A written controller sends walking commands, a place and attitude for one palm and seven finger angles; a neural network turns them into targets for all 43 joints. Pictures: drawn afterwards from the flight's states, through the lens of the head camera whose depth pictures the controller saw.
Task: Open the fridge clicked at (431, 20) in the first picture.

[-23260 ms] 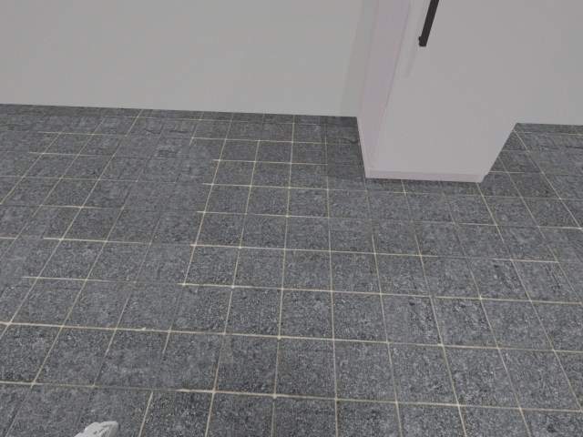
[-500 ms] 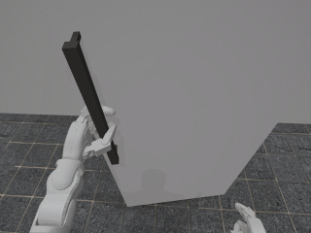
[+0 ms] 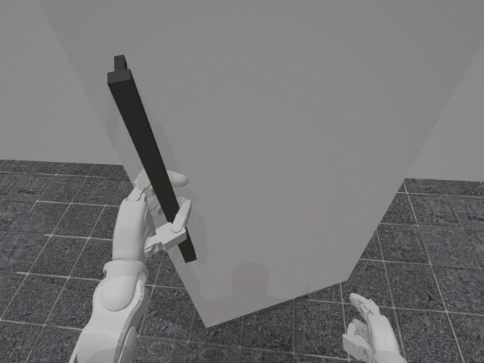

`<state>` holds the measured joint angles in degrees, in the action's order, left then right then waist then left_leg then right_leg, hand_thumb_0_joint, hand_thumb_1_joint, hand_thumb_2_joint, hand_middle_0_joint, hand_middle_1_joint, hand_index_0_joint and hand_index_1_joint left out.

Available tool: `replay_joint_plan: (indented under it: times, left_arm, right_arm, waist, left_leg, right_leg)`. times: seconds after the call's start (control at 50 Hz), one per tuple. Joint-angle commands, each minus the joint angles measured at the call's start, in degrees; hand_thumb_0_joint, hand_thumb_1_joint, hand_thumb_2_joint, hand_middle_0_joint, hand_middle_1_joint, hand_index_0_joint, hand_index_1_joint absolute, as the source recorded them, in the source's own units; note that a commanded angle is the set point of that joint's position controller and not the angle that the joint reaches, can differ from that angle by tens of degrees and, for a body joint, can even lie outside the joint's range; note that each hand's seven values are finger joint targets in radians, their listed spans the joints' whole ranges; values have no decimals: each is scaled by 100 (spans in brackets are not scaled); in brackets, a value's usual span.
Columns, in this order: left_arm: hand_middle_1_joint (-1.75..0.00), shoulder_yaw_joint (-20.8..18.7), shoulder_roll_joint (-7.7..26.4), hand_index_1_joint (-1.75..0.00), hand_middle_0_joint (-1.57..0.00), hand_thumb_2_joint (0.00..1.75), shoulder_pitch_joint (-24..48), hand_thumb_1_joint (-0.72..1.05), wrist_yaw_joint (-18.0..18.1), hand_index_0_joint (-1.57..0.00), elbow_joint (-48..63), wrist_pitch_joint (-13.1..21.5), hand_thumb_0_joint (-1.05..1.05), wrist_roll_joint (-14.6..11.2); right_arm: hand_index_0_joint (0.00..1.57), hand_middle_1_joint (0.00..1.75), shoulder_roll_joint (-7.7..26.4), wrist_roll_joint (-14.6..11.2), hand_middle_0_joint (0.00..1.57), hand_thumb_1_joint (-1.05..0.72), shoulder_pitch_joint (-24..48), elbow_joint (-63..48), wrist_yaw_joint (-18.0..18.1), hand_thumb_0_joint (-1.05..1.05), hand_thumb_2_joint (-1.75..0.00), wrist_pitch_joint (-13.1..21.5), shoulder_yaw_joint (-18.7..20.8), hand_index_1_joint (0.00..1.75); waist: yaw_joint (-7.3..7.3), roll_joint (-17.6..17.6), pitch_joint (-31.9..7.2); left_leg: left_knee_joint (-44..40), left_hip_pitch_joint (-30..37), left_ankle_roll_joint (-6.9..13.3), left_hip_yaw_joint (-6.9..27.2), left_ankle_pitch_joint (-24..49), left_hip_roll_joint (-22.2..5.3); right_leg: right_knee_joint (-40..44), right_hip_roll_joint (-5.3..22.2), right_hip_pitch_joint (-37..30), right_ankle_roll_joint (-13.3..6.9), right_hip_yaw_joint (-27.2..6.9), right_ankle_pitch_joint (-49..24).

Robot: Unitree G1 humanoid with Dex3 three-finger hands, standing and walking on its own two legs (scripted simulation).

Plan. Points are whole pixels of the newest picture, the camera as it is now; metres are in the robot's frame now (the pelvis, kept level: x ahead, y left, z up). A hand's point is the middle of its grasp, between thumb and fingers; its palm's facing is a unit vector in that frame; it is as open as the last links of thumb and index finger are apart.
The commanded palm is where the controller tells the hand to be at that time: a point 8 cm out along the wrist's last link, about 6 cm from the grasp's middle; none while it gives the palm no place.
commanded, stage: walk backward, drawing the door open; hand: left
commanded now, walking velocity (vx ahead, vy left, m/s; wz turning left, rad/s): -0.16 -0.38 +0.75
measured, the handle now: (164, 186) +0.34 +0.12 +0.15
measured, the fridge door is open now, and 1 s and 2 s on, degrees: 23 59 66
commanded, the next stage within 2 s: stop walking and hold the door back in 1.16 s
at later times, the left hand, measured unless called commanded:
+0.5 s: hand (260, 358) +0.12 -0.02 +0.12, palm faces +0.16 -0.97 -0.21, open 7.0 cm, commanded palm +0.08 +0.03 +0.13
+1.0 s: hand out of the picture +0.06 -0.13 +0.12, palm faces +0.62 -0.76 -0.20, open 6.8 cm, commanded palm +0.00 -0.11 +0.13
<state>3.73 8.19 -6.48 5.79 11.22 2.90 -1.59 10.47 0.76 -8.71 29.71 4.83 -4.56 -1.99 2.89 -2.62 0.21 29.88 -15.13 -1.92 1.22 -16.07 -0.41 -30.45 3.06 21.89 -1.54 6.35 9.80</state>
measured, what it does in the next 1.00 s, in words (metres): steps to the right, turning left: left foot, then right foot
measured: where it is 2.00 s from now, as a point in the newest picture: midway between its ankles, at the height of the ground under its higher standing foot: outside the picture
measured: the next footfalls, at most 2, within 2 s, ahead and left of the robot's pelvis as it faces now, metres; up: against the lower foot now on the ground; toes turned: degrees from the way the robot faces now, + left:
left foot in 0.42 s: -0.12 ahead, +0.02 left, +0.00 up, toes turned +23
right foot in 0.66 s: +0.00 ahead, -0.35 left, +0.00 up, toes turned +33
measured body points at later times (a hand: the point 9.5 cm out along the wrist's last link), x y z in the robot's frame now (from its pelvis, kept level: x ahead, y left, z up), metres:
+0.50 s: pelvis -0.12 -0.16 -0.01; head -0.09 -0.16 +0.44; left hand +0.11 +0.03 +0.13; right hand +0.10 -0.31 -0.11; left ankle -0.15 +0.00 -0.73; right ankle -0.04 -0.20 -0.67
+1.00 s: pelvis -0.08 -0.39 +0.00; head -0.03 -0.34 +0.44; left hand +0.02 -0.10 +0.13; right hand +0.20 -0.41 -0.10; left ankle -0.17 -0.24 -0.73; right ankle +0.02 -0.45 -0.67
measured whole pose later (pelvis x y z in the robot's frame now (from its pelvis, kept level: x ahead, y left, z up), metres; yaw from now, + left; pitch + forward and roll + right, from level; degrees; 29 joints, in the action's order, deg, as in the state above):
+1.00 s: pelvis -0.08 -0.39 +0.00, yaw +48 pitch -1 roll -1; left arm 7.2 10.1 -5.0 1.7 19.6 6.6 3.0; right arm 8.7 1.9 -6.1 33.8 3.1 7.1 0.8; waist 2.3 -1.1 11.1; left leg 32.3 -19.8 -2.7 1.6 -11.7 -5.2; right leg -61.8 -1.0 30.6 1.9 1.1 22.1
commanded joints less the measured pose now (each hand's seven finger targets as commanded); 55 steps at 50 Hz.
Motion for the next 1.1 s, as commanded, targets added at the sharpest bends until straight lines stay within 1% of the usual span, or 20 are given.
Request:
replay_joint_plan:
  times: [0.0,0.06,0.16,0.24,0.34,0.36,0.38,0.42,0.5,0.58,0.62,0.66,0.78,0.82,0.84,0.86,0.88,0.98,1.04,1.08]
  left_arm:
    - [-140,-140,440,-140,-45,90,973,90,-43,-45,1901,562,0,94]
    - [-140,-35,369,-140,-45,90,706,90,-50,-45,1871,565,0,233]
    - [-140,121,432,-140,-45,90,970,90,-66,-45,2175,601,0,259]
    - [-140,169,245,-140,-45,90,843,90,-123,-45,1907,445,0,420]
    - [-140,725,-51,-140,-45,90,1156,90,-179,-45,2233,464,0,408]
    - [-140,894,-63,-140,-45,90,1390,90,-184,-45,2360,502,0,386]
    - [-140,971,-114,-140,-45,90,1451,90,-214,-45,2361,616,0,385]
    - [-140,564,273,-140,-45,90,1364,90,-204,-45,2269,755,0,654]
    - [-140,954,-343,-140,-45,90,1220,90,-297,-45,2023,723,0,502]
    - [-140,886,-266,-140,-45,90,1410,90,-292,-45,2330,797,0,534]
    - [-140,602,213,-140,-45,90,1568,90,-313,-45,2756,885,0,548]
    - [-140,186,409,-140,-45,90,1049,90,-283,-45,2445,859,0,543]
    - [-140,393,39,-140,-45,90,966,90,-394,-45,2447,1030,0,434]
    - [-140,634,-57,-140,-45,90,960,90,-427,-45,2359,972,0,422]
    - [-140,608,-92,-140,-45,90,1097,90,-454,-45,2627,1047,0,458]
    - [-140,496,103,-140,-45,90,1318,90,-407,-45,2759,1157,0,629]
    - [-140,391,157,-140,-45,90,1008,90,-408,-45,2611,1139,0,597]
    - [-140,111,66,-140,-45,90,954,90,-348,-45,2592,770,0,357]
    - [-140,-198,351,-140,-45,90,1059,90,-283,-45,2561,676,0,328]
    - [-140,-529,846,-140,-45,90,1290,90,-248,-45,2894,681,0,307]
  right_arm:
    - [20,30,549,51,20,-90,536,-816,68,0,-90,448,207,30]
    - [20,30,524,116,20,-90,649,-662,39,0,-90,606,320,30]
    - [20,30,358,-61,20,-90,325,-418,-37,0,-90,824,502,30]
    - [20,30,129,137,20,-90,401,-340,72,0,-90,978,382,30]
    - [20,30,164,141,20,-90,-112,-362,116,0,-90,1286,258,30]
    - [20,30,262,118,20,-90,-411,-354,94,0,-90,1366,310,30]
    - [20,30,576,166,20,-90,-330,-611,38,0,-90,1431,446,30]
    - [20,30,674,255,20,-90,249,-696,1,0,-90,1324,577,30]
    - [20,30,732,22,20,-90,484,-283,-233,0,-90,1315,530,30]
    - [20,30,586,-113,20,-90,532,-330,-240,0,-90,1341,619,30]
    - [20,30,188,-162,20,-90,391,-244,-247,0,-90,1300,570,30]
    - [20,30,184,-152,20,-90,499,-317,-121,0,-90,1429,719,30]
    - [20,30,78,33,20,-90,415,-407,19,0,-90,1477,444,30]
    - [20,30,317,11,20,-90,-84,-396,25,0,-90,1541,553,30]
    - [20,30,671,121,20,-90,71,-567,-22,0,-90,1574,683,30]
    - [20,30,808,168,20,-90,223,-543,-112,0,-90,1539,656,30]
    - [20,30,779,145,20,-90,385,-469,-113,0,-90,1506,635,30]
    - [20,30,718,-11,20,-90,591,-362,-201,0,-90,1378,599,30]
    - [20,30,633,-173,20,-90,607,-492,-124,0,-90,1298,587,30]
    - [20,30,192,-199,20,-90,495,-443,-73,0,-90,1305,513,30]
  waist:
    - [-43,-649,-1052]
    - [-149,-699,-695]
    - [-3,1208,-1663]
    - [-170,1088,-1089]
    - [116,604,-940]
    - [346,33,-977]
    - [334,-1347,-724]
    - [191,-683,-527]
    - [-202,-157,-248]
    - [-102,-798,-1036]
    - [13,434,-1095]
    - [-246,2404,-1103]
    - [-49,1155,-880]
    - [254,636,-983]
    - [110,-679,-1100]
    - [101,-512,-1050]
    - [91,-353,-1010]
    - [-296,-1031,-881]
    - [-253,-1133,-994]
    - [-224,1183,-950]
  left_leg:
    - [-1379,-646,614,1541,2053,-1051]
    - [-1346,-753,1077,2267,1685,-1524]
    - [398,-161,208,-47,50,185]
    - [3197,-938,113,-489,-990,-58]
    - [287,459,221,-676,-408,-200]
    - [-1020,1205,356,-158,245,-495]
    - [-1960,1364,1015,2539,627,-2230]
    - [-2052,74,1815,4547,953,-3417]
    - [-1282,-997,926,1602,-389,-1870]
    - [-817,-657,439,714,-1104,-880]
    - [1184,-447,40,-358,-970,83]
    - [4224,-1600,95,-247,-1941,281]
    - [1157,-287,46,-835,-619,-167]
    - [-651,1654,240,-239,1118,-711]
    - [-1210,2674,986,2539,3372,-2549]
    - [-1462,2454,1602,3846,3611,-3467]
    - [-1485,1941,1632,3826,2476,-3246]
    - [-1221,-677,628,689,-254,-1605]
    - [-795,-1199,457,397,-1427,-1111]
    - [2021,-929,9,-642,-1462,-18]
  right_leg:
    - [-789,-310,-1016,317,-395,119]
    - [-790,-250,-737,211,-920,1122]
    - [1471,610,-1218,-147,-1044,683]
    - [1561,1209,-545,-855,-648,605]
    - [731,607,-206,-379,242,32]
    - [-383,381,387,62,170,274]
    - [-2271,-199,1554,611,-15,1109]
    - [-4406,96,1432,395,-1402,1366]
    - [-2857,-48,-17,368,-1162,1053]
    - [360,-610,-1639,420,-3,1088]
    - [1456,246,-1083,-40,-549,934]
    - [1404,1602,-1140,-992,-2013,-777]
    - [-241,890,-1008,-753,-65,-2239]
    - [-1814,551,507,-324,120,-1065]
    - [-3070,-202,2031,261,10,1445]
    - [-3848,-140,2079,423,-890,2114]
    - [-4022,-42,2025,415,-1285,1758]
    - [-1593,-196,-987,328,-695,974]
    - [7,-539,-2169,356,2,843]
    - [1736,514,-1232,-111,-914,1155]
